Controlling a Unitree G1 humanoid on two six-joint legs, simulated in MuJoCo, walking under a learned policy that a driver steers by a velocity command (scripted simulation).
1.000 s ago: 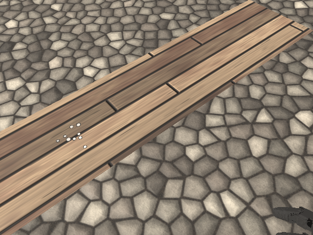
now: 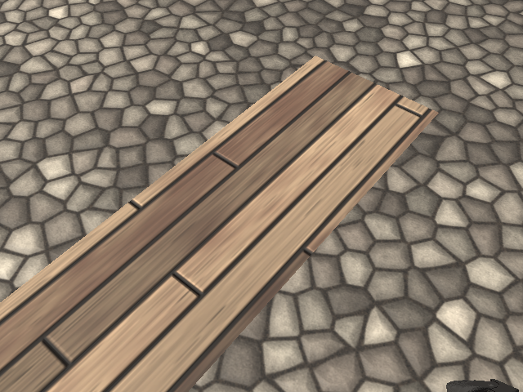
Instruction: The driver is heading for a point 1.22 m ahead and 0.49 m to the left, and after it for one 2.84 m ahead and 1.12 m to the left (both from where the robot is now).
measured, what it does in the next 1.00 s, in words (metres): walks ahead, turning left: left foot, then right foot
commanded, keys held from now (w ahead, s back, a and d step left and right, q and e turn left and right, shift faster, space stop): w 0.38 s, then w+q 0.62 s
